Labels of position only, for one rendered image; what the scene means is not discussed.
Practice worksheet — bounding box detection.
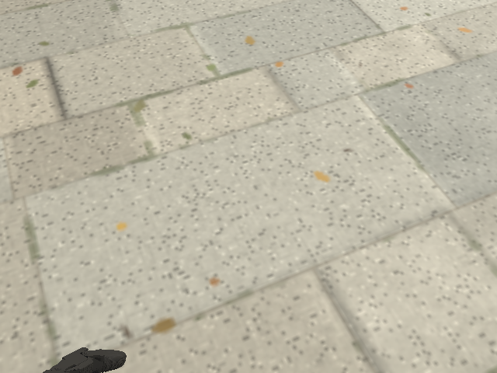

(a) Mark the left robot hand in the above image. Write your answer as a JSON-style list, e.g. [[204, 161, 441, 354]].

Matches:
[[43, 347, 127, 373]]

